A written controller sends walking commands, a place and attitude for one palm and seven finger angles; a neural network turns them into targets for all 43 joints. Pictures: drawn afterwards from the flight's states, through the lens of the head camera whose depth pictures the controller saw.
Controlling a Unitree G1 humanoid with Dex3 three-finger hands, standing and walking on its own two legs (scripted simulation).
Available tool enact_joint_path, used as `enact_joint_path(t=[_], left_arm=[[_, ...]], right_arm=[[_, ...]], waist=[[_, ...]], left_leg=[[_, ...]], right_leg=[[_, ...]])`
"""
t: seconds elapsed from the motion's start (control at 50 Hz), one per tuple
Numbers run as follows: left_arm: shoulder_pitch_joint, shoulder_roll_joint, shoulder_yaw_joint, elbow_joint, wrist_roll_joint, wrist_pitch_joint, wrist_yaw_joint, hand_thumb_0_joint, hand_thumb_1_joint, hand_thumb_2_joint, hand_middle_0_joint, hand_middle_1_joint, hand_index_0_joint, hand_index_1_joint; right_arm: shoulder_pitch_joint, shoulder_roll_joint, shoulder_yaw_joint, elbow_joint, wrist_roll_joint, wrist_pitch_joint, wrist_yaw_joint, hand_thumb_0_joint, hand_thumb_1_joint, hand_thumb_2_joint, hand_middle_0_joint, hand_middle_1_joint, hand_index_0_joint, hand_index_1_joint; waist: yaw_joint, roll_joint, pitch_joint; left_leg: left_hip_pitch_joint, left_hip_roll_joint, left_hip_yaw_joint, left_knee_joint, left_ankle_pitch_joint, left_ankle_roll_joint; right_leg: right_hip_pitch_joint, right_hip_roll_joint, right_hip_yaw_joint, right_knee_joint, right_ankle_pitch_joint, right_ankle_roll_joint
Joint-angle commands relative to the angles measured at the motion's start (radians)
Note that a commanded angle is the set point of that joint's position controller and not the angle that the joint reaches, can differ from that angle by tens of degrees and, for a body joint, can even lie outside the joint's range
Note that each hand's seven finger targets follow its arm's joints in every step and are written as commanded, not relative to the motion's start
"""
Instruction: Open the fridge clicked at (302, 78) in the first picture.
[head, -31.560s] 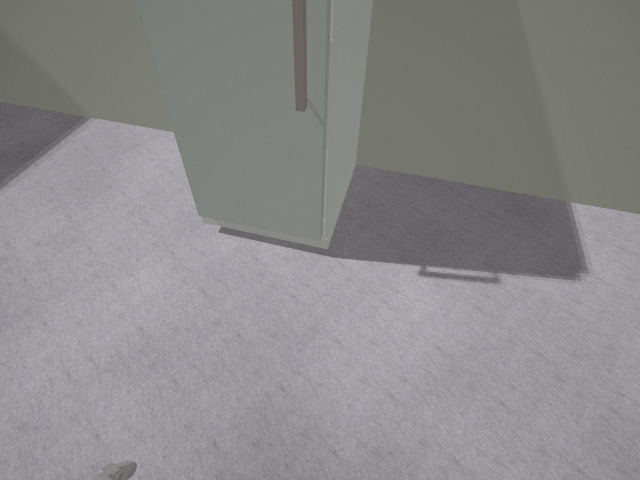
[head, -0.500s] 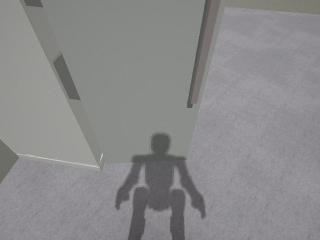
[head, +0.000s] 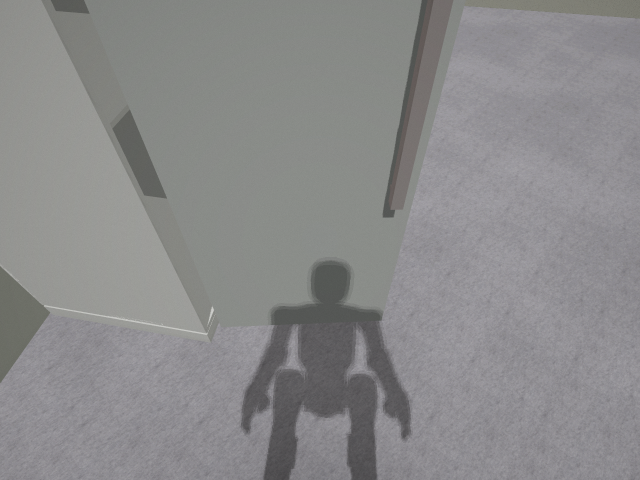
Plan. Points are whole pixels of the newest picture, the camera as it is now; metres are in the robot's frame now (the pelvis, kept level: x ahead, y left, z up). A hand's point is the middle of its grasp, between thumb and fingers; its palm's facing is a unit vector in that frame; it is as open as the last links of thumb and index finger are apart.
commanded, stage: look to check the result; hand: right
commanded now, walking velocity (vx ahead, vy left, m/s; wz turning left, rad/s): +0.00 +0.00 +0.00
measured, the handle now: (413, 103) +0.66 -0.10 +0.13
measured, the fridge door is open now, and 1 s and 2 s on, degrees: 77 77 77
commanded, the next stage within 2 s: stand and wait in 0.36 s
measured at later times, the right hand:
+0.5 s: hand out of the picture +0.01 -0.17 -0.18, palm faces +0.00 +0.99 -0.17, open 7.4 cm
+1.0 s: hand out of the picture +0.01 -0.17 -0.18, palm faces +0.00 +0.98 -0.18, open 7.4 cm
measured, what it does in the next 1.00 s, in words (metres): stands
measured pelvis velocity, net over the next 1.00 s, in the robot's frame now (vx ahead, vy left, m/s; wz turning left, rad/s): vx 0.00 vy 0.00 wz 0.00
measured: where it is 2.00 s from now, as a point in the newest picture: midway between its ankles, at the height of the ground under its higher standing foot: outside the picture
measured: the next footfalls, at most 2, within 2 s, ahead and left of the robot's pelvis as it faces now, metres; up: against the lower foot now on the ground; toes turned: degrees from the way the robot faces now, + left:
none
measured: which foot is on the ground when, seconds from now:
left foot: down 0.00-1.00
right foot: down 0.00-1.00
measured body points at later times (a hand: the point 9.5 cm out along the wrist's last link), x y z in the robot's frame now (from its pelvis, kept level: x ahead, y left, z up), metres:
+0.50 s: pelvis +0.00 +0.00 +0.00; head +0.02 -0.01 +0.45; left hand +0.01 +0.23 -0.16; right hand +0.01 -0.22 -0.17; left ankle +0.00 +0.14 -0.74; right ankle +0.01 -0.10 -0.74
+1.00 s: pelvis +0.00 +0.00 +0.00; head +0.02 +0.00 +0.45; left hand +0.01 +0.23 -0.16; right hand +0.01 -0.22 -0.16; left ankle +0.00 +0.14 -0.74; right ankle +0.01 -0.10 -0.74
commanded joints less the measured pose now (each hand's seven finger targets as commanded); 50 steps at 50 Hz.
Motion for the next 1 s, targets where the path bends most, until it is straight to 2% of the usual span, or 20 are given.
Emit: enact_joint_path(t=[0.0, 0.1, 0.24, 0.4, 0.52, 0.6, 0.66, 0.78, 0.84, 0.88, 0.94, 0.98], left_arm=[[0.044, 0.122, 0.023, -0.036, 0.001, -0.014, 0.007, 0.000, 0.900, 0.900, -0.200, -0.300, -0.200, -0.300], [0.058, 0.114, 0.021, -0.029, 0.000, -0.012, 0.007, 0.000, 0.900, 0.900, -0.200, -0.300, -0.200, -0.300], [0.071, 0.107, 0.023, -0.030, 0.000, -0.015, 0.009, 0.000, 0.900, 0.900, -0.200, -0.300, -0.200, -0.300], [0.070, 0.104, 0.021, -0.031, 0.000, -0.015, 0.010, 0.000, 0.900, 0.900, -0.200, -0.300, -0.200, -0.300], [0.067, 0.110, 0.024, -0.037, -0.002, -0.014, 0.009, 0.000, 0.900, 0.900, -0.200, -0.300, -0.200, -0.300], [0.068, 0.106, 0.024, -0.035, 0.000, -0.014, 0.009, 0.000, 0.900, 0.900, -0.200, -0.300, -0.200, -0.300], [0.069, 0.106, 0.024, -0.036, 0.000, -0.015, 0.009, 0.000, 0.900, 0.900, -0.200, -0.300, -0.200, -0.300], [0.069, 0.108, 0.024, -0.035, 0.001, -0.014, 0.010, 0.000, 0.900, 0.900, -0.200, -0.300, -0.200, -0.300], [0.068, 0.110, 0.024, -0.036, 0.000, -0.016, 0.010, 0.000, 0.900, 0.900, -0.200, -0.300, -0.200, -0.300], [0.072, 0.109, 0.024, -0.035, 0.000, -0.017, 0.010, 0.000, 0.900, 0.900, -0.200, -0.300, -0.200, -0.300], [0.072, 0.108, 0.025, -0.036, -0.001, -0.016, 0.010, 0.000, 0.900, 0.900, -0.200, -0.300, -0.200, -0.300], [0.075, 0.104, 0.024, -0.032, 0.000, -0.016, 0.010, 0.000, 0.900, 0.900, -0.200, -0.300, -0.200, -0.300]], right_arm=[[0.049, -0.105, -0.023, -0.023, 0.000, -0.011, -0.008, 0.000, -0.900, -0.900, 0.200, 0.300, 0.200, 0.300], [0.055, -0.100, -0.023, -0.017, 0.000, -0.008, -0.008, 0.000, -0.900, -0.900, 0.200, 0.300, 0.200, 0.300], [0.078, -0.091, -0.024, -0.012, -0.001, -0.010, -0.009, 0.000, -0.900, -0.900, 0.200, 0.300, 0.200, 0.300], [0.080, -0.083, -0.023, -0.013, -0.002, -0.009, -0.009, 0.000, -0.900, -0.900, 0.200, 0.300, 0.200, 0.300], [0.092, -0.084, -0.022, -0.014, -0.002, -0.012, -0.009, 0.000, -0.900, -0.900, 0.200, 0.300, 0.200, 0.300], [0.086, -0.082, -0.023, -0.014, -0.002, -0.011, -0.008, 0.000, -0.900, -0.900, 0.200, 0.300, 0.200, 0.300], [0.086, -0.083, -0.024, -0.016, -0.002, -0.012, -0.009, 0.000, -0.900, -0.900, 0.200, 0.300, 0.200, 0.300], [0.086, -0.079, -0.024, -0.016, -0.002, -0.009, -0.009, 0.000, -0.900, -0.900, 0.200, 0.300, 0.200, 0.300], [0.089, -0.082, -0.024, -0.016, -0.002, -0.011, -0.009, 0.000, -0.900, -0.900, 0.200, 0.300, 0.200, 0.300], [0.091, -0.080, -0.026, -0.017, -0.002, -0.011, -0.009, 0.000, -0.900, -0.900, 0.200, 0.300, 0.200, 0.300], [0.092, -0.083, -0.025, -0.016, -0.002, -0.013, -0.010, 0.000, -0.900, -0.900, 0.200, 0.300, 0.200, 0.300], [0.093, -0.077, -0.024, -0.016, -0.001, -0.012, -0.010, 0.000, -0.900, -0.900, 0.200, 0.300, 0.200, 0.300]], waist=[[-0.007, -0.002, -0.054], [-0.006, -0.008, -0.015], [-0.006, -0.008, -0.037], [-0.005, -0.021, -0.009], [-0.008, -0.004, -0.019], [-0.006, -0.021, -0.009], [-0.006, -0.007, -0.018], [-0.005, -0.017, -0.006], [-0.008, -0.002, -0.022], [-0.007, -0.014, -0.021], [-0.006, 0.012, -0.024], [-0.005, -0.004, -0.026]], left_leg=[[-0.020, 0.068, -0.033, -0.059, 0.083, 0.051], [-0.030, 0.063, -0.032, -0.064, 0.044, 0.052], [-0.028, 0.062, -0.033, -0.057, 0.050, 0.053], [-0.041, 0.062, -0.029, -0.056, 0.051, 0.051], [-0.045, 0.062, -0.034, -0.062, 0.046, 0.051], [-0.043, 0.061, -0.034, -0.064, 0.035, 0.052], [-0.039, 0.061, -0.032, -0.060, 0.048, 0.052], [-0.048, 0.056, -0.032, -0.060, 0.026, 0.053], [-0.038, 0.059, -0.031, -0.056, 0.052, 0.053], [-0.039, 0.058, -0.032, -0.055, 0.047, 0.051], [-0.042, 0.063, -0.034, -0.057, 0.066, 0.052], [-0.044, 0.062, -0.037, -0.057, 0.065, 0.053]], right_leg=[[0.036, -0.110, 0.077, -0.074, 0.137, -0.009], [0.007, -0.110, 0.078, -0.088, 0.089, -0.010], [0.017, -0.110, 0.076, -0.081, 0.093, -0.013], [0.007, -0.110, 0.081, -0.085, 0.090, -0.013], [0.020, -0.108, 0.077, -0.077, 0.090, -0.013], [0.004, -0.107, 0.081, -0.086, 0.064, -0.012], [0.011, -0.108, 0.082, -0.081, 0.084, -0.012], [0.002, -0.112, 0.085, -0.094, 0.049, -0.013], [0.014, -0.113, 0.082, -0.084, 0.087, -0.014], [0.012, -0.112, 0.084, -0.087, 0.081, -0.015], [0.024, -0.111, 0.076, -0.074, 0.105, -0.013], [0.026, -0.111, 0.076, -0.076, 0.105, -0.013]])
